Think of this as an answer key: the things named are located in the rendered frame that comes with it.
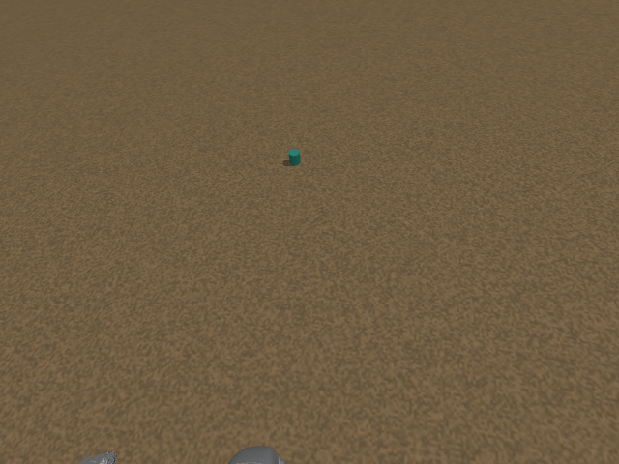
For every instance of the tin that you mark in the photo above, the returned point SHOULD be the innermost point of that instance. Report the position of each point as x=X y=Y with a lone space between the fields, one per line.
x=294 y=156

